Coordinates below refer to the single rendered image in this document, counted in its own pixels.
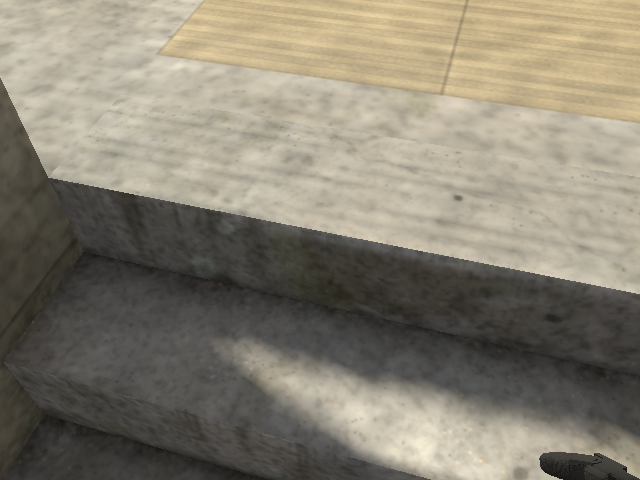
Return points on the stairs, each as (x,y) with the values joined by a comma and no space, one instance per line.
(192,344)

